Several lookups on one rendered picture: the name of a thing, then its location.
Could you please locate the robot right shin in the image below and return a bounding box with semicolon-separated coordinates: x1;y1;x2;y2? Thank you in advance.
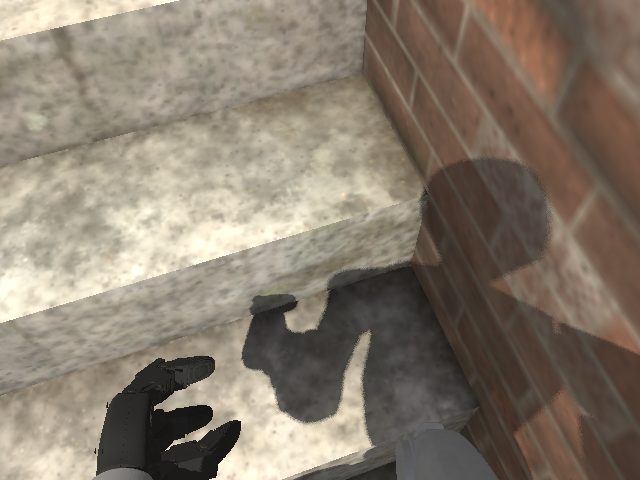
413;422;444;437

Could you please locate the robot right thigh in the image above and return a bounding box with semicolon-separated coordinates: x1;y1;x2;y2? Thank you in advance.
395;429;499;480

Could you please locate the left robot hand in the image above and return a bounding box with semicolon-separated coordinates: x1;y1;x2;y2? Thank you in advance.
94;356;241;480

